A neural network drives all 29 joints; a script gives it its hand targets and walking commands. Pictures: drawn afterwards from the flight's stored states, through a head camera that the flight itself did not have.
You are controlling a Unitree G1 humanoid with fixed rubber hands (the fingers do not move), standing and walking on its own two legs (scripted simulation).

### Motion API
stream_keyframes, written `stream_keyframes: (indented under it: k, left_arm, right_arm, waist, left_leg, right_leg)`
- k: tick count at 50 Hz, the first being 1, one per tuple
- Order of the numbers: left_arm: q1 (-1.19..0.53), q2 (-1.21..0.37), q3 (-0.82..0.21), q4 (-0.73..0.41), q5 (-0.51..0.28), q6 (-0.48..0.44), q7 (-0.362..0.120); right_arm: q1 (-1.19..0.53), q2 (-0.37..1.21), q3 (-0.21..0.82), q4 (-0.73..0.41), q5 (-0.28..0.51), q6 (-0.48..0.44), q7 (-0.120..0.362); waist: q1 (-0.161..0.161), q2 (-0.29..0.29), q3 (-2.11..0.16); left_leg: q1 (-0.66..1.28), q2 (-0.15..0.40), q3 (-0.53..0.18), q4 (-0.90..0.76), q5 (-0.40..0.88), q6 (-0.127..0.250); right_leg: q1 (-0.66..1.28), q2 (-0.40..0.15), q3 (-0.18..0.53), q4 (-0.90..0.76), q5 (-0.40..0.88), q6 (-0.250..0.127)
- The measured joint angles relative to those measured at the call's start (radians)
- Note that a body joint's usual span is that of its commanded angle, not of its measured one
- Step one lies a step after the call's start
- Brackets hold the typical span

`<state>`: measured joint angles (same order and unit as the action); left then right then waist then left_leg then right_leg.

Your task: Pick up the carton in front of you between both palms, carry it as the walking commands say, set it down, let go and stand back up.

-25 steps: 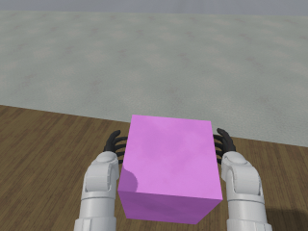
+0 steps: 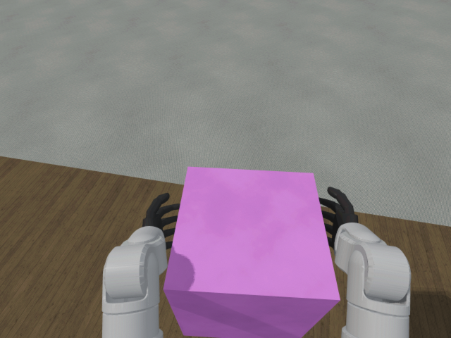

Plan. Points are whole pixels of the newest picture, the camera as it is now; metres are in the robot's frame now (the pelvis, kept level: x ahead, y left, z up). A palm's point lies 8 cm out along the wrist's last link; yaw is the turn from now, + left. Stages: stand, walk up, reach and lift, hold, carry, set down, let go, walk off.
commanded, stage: carry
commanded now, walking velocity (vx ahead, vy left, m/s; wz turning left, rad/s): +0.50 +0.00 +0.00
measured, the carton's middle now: (244, 259) +0.27 +0.00 +0.01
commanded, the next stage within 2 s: none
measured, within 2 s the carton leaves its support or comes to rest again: neither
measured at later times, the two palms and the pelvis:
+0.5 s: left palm (175, 124) +0.59 +0.15 +0.07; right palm (300, 124) +0.56 -0.15 +0.07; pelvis +0.31 +0.03 +0.01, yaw -5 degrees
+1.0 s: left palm (199, 55) +0.89 +0.11 +0.10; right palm (297, 50) +0.89 -0.19 +0.10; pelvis +0.53 -0.03 -0.01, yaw -2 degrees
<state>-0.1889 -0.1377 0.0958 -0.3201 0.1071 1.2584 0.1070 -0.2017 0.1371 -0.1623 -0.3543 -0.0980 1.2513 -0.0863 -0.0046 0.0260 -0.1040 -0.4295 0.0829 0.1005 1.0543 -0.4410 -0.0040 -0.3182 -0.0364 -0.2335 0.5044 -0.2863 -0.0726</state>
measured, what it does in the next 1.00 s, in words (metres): walks ahead: left foot, then right foot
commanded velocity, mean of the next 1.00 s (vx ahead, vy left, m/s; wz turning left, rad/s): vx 0.26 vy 0.00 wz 0.00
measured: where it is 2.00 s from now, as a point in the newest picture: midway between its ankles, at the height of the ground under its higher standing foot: (240, 270)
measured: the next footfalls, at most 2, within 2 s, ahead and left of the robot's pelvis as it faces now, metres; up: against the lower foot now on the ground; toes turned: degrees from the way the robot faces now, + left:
left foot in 0.28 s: +0.36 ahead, +0.09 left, +0.00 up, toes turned +11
right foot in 0.74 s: +0.64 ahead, -0.09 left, +0.00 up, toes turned -13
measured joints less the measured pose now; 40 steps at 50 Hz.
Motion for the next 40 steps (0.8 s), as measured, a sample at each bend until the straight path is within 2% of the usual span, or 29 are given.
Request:
stream_keyframes:
  k: [3,7,9,12,14,16,17,19,20,23,29,33,36,37,38,40]
  left_arm:
    - [0.000,0.000,0.018,-0.032,0.001,0.010,0.001]
    - [0.004,0.000,0.026,-0.049,0.000,-0.007,-0.006]
    - [0.005,0.001,0.025,-0.041,-0.002,-0.018,-0.009]
    - [0.011,0.001,0.022,-0.030,-0.002,-0.022,-0.011]
    - [0.018,0.003,0.019,-0.018,-0.001,-0.026,-0.011]
    - [0.020,0.005,0.026,0.002,0.001,-0.034,-0.012]
    - [0.026,0.004,0.029,0.007,0.004,-0.036,-0.013]
    - [0.039,0.006,0.024,0.016,0.007,-0.037,-0.014]
    - [0.044,0.006,0.018,0.021,0.009,-0.040,-0.014]
    - [0.051,0.007,0.003,0.019,0.010,-0.054,-0.015]
    - [0.068,0.008,-0.024,-0.028,0.019,-0.082,-0.016]
    - [0.033,0.005,0.002,-0.061,0.006,-0.066,-0.006]
    - [-0.042,0.010,0.024,-0.038,0.000,-0.052,-0.002]
    - [-0.082,0.014,0.030,-0.015,-0.002,-0.047,0.000]
    - [-0.126,0.016,0.036,0.019,-0.003,-0.050,0.004]
    - [-0.213,0.033,0.038,0.099,-0.009,-0.051,0.019]
  right_arm:
    - [-0.011,0.005,0.013,0.007,0.000,-0.013,0.002]
    - [-0.014,0.005,0.028,-0.004,-0.008,-0.030,0.006]
    - [-0.007,0.004,0.035,-0.009,-0.021,-0.034,0.009]
    - [0.006,0.002,0.040,-0.007,-0.026,-0.038,0.011]
    - [0.005,0.002,0.038,0.006,-0.027,-0.036,0.011]
    - [0.003,0.002,0.042,0.040,-0.029,-0.053,0.012]
    - [0.003,0.002,0.043,0.055,-0.028,-0.057,0.013]
    - [0.012,0.001,0.046,0.070,-0.026,-0.060,0.013]
    - [0.019,0.000,0.046,0.072,-0.025,-0.061,0.013]
    - [0.037,-0.002,0.044,0.054,-0.021,-0.071,0.013]
    - [0.046,-0.004,0.039,0.009,0.000,-0.096,0.014]
    - [0.011,0.000,0.036,-0.007,0.003,-0.094,0.013]
    - [-0.053,0.005,0.009,0.002,-0.005,-0.078,0.010]
    - [-0.085,-0.006,0.003,0.016,-0.005,-0.073,0.005]
    - [-0.127,-0.030,-0.003,0.042,0.000,-0.068,0.003]
    - [-0.216,-0.078,-0.016,0.111,0.016,-0.054,0.000]
  waist:
    - [0.017,-0.028,0.010]
    - [0.030,-0.039,0.017]
    - [0.030,-0.035,0.026]
    - [0.028,-0.033,0.039]
    - [0.023,-0.029,0.043]
    - [0.002,-0.052,0.052]
    - [-0.003,-0.050,0.060]
    - [-0.007,-0.033,0.074]
    - [-0.009,-0.024,0.077]
    - [-0.019,-0.005,0.086]
    - [-0.020,0.004,0.063]
    - [-0.006,-0.008,0.072]
    - [0.002,-0.010,0.083]
    - [0.004,-0.014,0.085]
    - [0.012,0.003,0.089]
    - [0.031,0.027,0.114]
  left_leg:
    - [-0.111,-0.007,0.019,-0.031,0.090,0.012]
    - [-0.168,-0.010,0.057,-0.286,0.214,0.005]
    - [-0.160,-0.022,0.080,-0.416,0.281,0.014]
    - [-0.115,-0.046,0.124,-0.534,0.341,0.038]
    - [-0.042,-0.062,0.158,-0.598,0.363,0.054]
    - [-0.038,-0.074,0.178,-0.516,0.327,0.108]
    - [-0.027,-0.073,0.183,-0.499,0.291,0.120]
    - [0.019,-0.067,0.189,-0.534,0.260,0.119]
    - [0.046,-0.066,0.192,-0.567,0.261,0.112]
    - [0.128,-0.066,0.190,-0.656,0.257,0.104]
    - [0.270,-0.062,0.171,-0.742,0.197,0.073]
    - [0.360,-0.057,0.162,-0.713,0.108,0.039]
    - [0.389,-0.038,0.143,-0.570,-0.011,0.009]
    - [0.376,-0.031,0.131,-0.479,-0.053,0.000]
    - [0.336,-0.016,0.100,-0.361,-0.071,-0.002]
    - [0.221,-0.028,0.008,-0.132,-0.112,-0.001]
  right_leg:
    - [0.092,0.000,0.012,-0.113,0.016,0.016]
    - [0.210,-0.003,0.022,-0.209,-0.006,0.030]
    - [0.272,-0.004,0.022,-0.229,-0.037,0.046]
    - [0.355,-0.011,0.028,-0.203,-0.117,0.073]
    - [0.370,-0.026,0.039,-0.077,-0.204,0.088]
    - [0.280,-0.064,0.079,0.201,-0.203,0.088]
    - [0.206,-0.059,0.120,0.360,-0.186,0.084]
    - [0.053,-0.039,0.163,0.603,-0.141,0.069]
    - [-0.013,-0.037,0.168,0.656,-0.104,0.061]
    - [-0.156,-0.047,0.164,0.632,-0.035,0.047]
    - [-0.292,-0.065,0.137,0.342,0.059,0.059]
    - [-0.279,-0.042,0.089,0.145,0.170,0.055]
    - [-0.193,-0.003,0.033,-0.004,0.305,0.043]
    - [-0.159,0.000,0.023,-0.016,0.310,0.023]
    - [-0.156,0.009,0.017,0.020,0.218,0.019]
    - [-0.173,0.023,0.009,0.088,0.135,-0.028]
